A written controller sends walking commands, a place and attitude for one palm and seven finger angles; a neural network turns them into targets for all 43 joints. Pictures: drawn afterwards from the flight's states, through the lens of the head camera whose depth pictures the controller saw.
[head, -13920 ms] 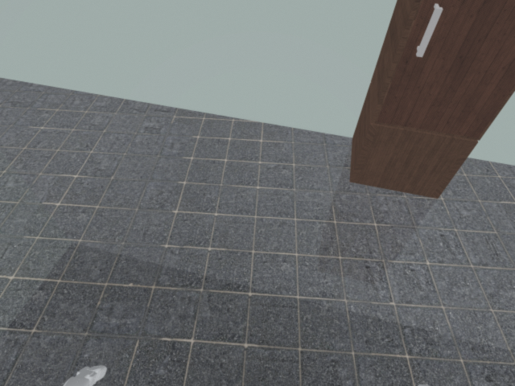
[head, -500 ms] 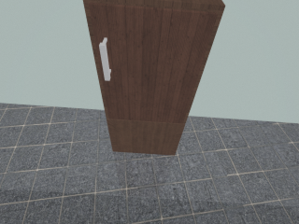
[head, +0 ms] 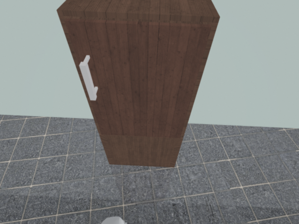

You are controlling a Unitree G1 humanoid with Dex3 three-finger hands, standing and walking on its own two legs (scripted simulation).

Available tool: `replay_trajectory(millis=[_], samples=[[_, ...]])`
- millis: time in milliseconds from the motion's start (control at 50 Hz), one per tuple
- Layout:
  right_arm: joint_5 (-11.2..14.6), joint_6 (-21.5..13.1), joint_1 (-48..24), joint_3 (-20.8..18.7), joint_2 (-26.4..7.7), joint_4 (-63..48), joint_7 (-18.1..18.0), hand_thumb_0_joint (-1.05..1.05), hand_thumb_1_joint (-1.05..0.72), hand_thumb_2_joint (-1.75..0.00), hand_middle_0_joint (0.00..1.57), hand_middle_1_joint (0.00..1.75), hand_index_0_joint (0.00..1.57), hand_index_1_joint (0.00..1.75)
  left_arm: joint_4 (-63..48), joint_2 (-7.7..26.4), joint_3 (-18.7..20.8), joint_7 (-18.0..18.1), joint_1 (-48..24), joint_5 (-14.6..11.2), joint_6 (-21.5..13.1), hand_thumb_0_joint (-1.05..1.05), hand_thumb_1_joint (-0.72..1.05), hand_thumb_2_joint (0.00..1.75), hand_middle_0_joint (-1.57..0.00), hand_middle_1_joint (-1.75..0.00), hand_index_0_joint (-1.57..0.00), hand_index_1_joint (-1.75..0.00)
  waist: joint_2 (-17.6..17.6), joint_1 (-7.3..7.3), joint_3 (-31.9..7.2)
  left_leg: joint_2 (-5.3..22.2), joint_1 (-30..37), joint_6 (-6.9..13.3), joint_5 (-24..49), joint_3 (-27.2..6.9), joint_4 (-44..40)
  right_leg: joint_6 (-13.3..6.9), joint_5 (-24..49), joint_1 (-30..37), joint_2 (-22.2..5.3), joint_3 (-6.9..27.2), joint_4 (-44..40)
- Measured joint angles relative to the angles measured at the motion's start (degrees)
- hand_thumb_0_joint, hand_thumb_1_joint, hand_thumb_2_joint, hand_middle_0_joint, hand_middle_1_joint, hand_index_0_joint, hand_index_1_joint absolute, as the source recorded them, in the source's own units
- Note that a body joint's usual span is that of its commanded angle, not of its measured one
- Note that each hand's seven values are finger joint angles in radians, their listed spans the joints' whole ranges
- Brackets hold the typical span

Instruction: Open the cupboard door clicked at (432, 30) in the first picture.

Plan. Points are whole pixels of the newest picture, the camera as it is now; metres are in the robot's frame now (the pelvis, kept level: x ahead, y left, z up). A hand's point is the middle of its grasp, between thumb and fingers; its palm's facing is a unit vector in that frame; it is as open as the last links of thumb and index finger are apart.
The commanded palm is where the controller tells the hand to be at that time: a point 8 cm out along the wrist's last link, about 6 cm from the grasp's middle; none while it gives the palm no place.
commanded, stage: come to a stop and stand still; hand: left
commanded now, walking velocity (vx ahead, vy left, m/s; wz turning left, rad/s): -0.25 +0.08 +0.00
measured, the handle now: (90, 78) +0.56 +0.24 +0.06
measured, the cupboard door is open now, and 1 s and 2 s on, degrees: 0 0 0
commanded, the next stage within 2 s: none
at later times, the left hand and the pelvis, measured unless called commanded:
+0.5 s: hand out of the picture +0.01 +0.18 -0.18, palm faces +0.03 -0.97 -0.25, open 7.4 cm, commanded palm none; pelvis +0.02 +0.00 -0.01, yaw -2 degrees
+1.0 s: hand out of the picture +0.01 +0.19 -0.18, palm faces +0.02 -0.99 -0.17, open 7.4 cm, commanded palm none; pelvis -0.03 +0.01 -0.01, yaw -1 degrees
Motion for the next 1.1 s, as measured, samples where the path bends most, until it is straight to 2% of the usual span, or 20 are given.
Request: replay_trajectory(millis=[80,140,160,200,280,360,420,480,520,560,620,680,720,780,820,940,1100], samples=[[0.3,-0.7,-4.8,0.2,-0.5,-2.6,-0.3,0.01,-0.92,-0.90,0.19,0.30,0.20,0.30,1.3,-0.5,-0.9,-0.5,2.0,0.2,0.7,0.00,0.94,0.90,-0.20,-0.30,-0.20,-0.29,-0.2,1.50,-0.2,-0.4,2.0,-1.3,4.3,0.2,-14.3,0.8,-0.3,2.3,0.4,0.8,-1.6],[0.5,-1.2,-6.7,0.6,-0.8,-3.6,-0.5,0.00,-0.92,-0.90,0.19,0.30,0.20,0.30,1.9,-1.5,-1.6,-0.4,3.7,0.0,1.8,0.00,0.93,0.90,-0.20,-0.30,-0.20,-0.29,0.9,2.58,0.0,-0.5,7.2,-1.3,13.3,-0.1,-25.3,1.8,-3.2,2.6,1.2,1.0,1.8],[0.5,-1.3,-7.0,0.6,-0.7,-3.6,-0.8,0.00,-0.92,-0.90,0.19,0.30,0.20,0.30,2.2,-1.7,-1.7,-0.3,4.0,-0.1,2.3,0.00,0.93,0.90,-0.20,-0.30,-0.20,-0.29,1.1,2.62,-0.1,-0.5,8.1,-0.7,11.6,-0.3,-25.9,2.2,-4.6,2.4,1.2,0.8,3.5],[0.5,-0.6,-7.8,1.0,0.5,-3.4,-1.1,0.00,-0.92,-0.90,0.19,0.30,0.20,0.30,2.4,-1.5,-1.8,0.2,4.0,-0.1,3.3,0.00,0.92,0.90,-0.20,-0.30,-0.20,-0.29,-0.6,3.39,0.2,-1.7,8.4,0.2,8.8,0.2,-25.1,2.9,-5.9,2.4,-0.1,1.2,5.0],[0.5,0.3,-9.9,1.9,2.4,-4.0,-1.4,0.00,-0.92,-0.90,0.20,0.30,0.20,0.30,1.8,-1.4,-2.1,0.3,3.9,-0.3,3.9,0.01,0.91,0.90,-0.20,-0.30,-0.20,-0.29,-2.4,4.49,1.6,-3.1,8.9,0.8,9.6,1.7,-27.2,3.6,-8.0,0.8,-1.5,2.8,6.8],[0.5,0.8,-12.0,1.6,3.0,-5.0,-1.6,0.00,-0.91,-0.90,0.20,0.30,0.20,0.30,0.9,-1.6,-2.1,0.0,3.4,-0.2,4.4,0.01,0.91,0.90,-0.20,-0.30,-0.20,-0.29,-1.6,4.00,3.5,-3.5,7.6,0.9,11.1,2.5,-28.2,3.8,-11.5,-2.5,-1.8,5.1,11.3],[0.6,1.4,-12.5,1.0,2.7,-5.2,-1.4,0.00,-0.91,-0.90,0.20,0.30,0.20,0.30,0.2,-1.5,-1.7,0.0,3.4,0.0,4.4,0.00,0.91,0.90,-0.20,-0.30,-0.20,-0.29,-0.2,3.54,3.9,-2.9,5.9,0.3,11.4,2.7,-27.0,3.8,-8.2,-2.8,-1.7,5.8,10.0],[1.0,2.1,-11.4,0.1,1.2,-4.9,-1.1,0.00,-0.91,-0.90,0.20,0.30,0.21,0.30,-0.3,-1.9,-1.8,0.7,4.0,0.6,4.2,0.00,0.91,0.90,-0.20,-0.30,-0.20,-0.29,2.8,2.91,3.7,-1.0,5.4,-0.5,10.9,1.4,-25.6,2.2,-6.5,-1.9,0.4,4.8,8.7],[0.8,2.1,-9.5,-0.2,-0.6,-6.2,-0.8,0.00,-0.92,-0.90,0.20,0.30,0.21,0.30,-1.1,-2.5,-2.1,1.4,5.0,0.6,4.3,0.01,0.91,0.90,-0.20,-0.30,-0.20,-0.29,4.4,1.97,3.0,-0.4,5.8,-1.4,11.2,0.8,-25.2,1.6,-6.7,-1.1,1.0,4.3,8.6],[0.6,2.1,-7.3,-0.6,-2.1,-7.0,-0.8,0.00,-0.92,-0.90,0.20,0.30,0.20,0.30,-2.4,-2.7,-2.0,1.7,5.7,0.4,4.0,0.01,0.91,0.90,-0.20,-0.30,-0.20,-0.29,5.3,1.22,1.9,-0.3,5.8,-0.8,10.6,0.3,-23.9,1.3,-7.3,-0.6,1.2,3.8,9.3],[0.4,3.0,-4.5,-1.1,-3.0,-7.3,-0.6,0.00,-0.92,-0.90,0.20,0.30,0.20,0.30,-4.6,-2.2,-1.9,1.9,6.0,0.7,3.4,0.01,0.91,0.90,-0.20,-0.30,-0.20,-0.29,4.2,0.85,0.6,-1.5,5.7,0.6,3.3,-1.2,-20.0,0.8,-7.9,0.2,0.9,3.4,10.5],[0.3,3.7,-2.5,-1.1,-2.9,-7.0,-0.3,0.00,-0.92,-0.90,0.20,0.30,0.20,0.30,-6.2,-1.4,-2.0,1.8,5.6,0.8,3.2,0.01,0.90,0.90,-0.20,-0.30,-0.20,-0.29,2.4,0.73,-0.7,-2.3,6.2,0.9,0.7,-1.6,-16.7,0.4,-7.7,0.7,1.1,2.9,10.5],[0.3,3.7,-1.4,-0.8,-2.5,-6.8,-0.1,0.01,-0.92,-0.90,0.20,0.30,0.20,0.30,-6.9,-0.8,-2.2,1.6,5.2,0.7,3.3,0.01,0.91,0.90,-0.20,-0.30,-0.20,-0.29,1.4,0.47,-1.5,-2.6,7.9,0.9,1.2,-1.4,-17.7,0.3,-7.1,0.8,1.7,2.5,10.0],[0.3,3.1,-0.4,0.1,-1.1,-6.1,0.1,0.01,-0.92,-0.90,0.20,0.30,0.20,0.30,-7.2,0.8,-2.2,1.3,4.0,0.4,3.6,0.01,0.91,0.90,-0.20,-0.30,-0.20,-0.29,-1.0,0.08,-1.7,-2.8,9.1,0.5,6.7,-1.5,-20.7,0.3,-6.2,0.8,2.1,2.3,9.3],[0.1,2.5,0.5,0.8,-0.4,-5.9,0.1,0.01,-0.92,-0.90,0.20,0.30,0.20,0.30,-7.1,1.4,-2.2,1.3,3.3,0.2,4.0,0.01,0.92,0.90,-0.20,-0.30,-0.20,-0.29,-2.0,-0.05,-1.8,-2.5,9.1,0.3,7.7,-1.5,-21.8,0.5,-4.9,0.9,2.4,2.3,7.7],[-0.2,2.5,2.4,2.0,0.2,-4.8,0.0,0.01,-0.91,-0.90,0.20,0.30,0.20,0.30,-6.7,1.4,-2.6,0.4,3.3,0.0,3.9,0.01,0.92,0.90,-0.20,-0.30,-0.20,-0.29,-1.4,0.09,-1.7,-3.0,7.5,1.2,8.4,-2.1,-24.8,1.2,-0.8,0.2,2.5,2.0,2.7],[0.0,1.9,3.6,2.5,1.0,-2.9,-0.1,0.01,-0.91,-0.90,0.20,0.30,0.20,0.30,-3.2,1.2,-2.6,0.2,6.8,-0.1,4.1,0.01,0.91,0.90,-0.20,-0.30,-0.20,-0.29,-0.5,0.19,-1.9,-4.1,7.1,2.0,10.7,-1.7,-27.3,2.2,1.1,-0.6,1.5,2.5,1.1]])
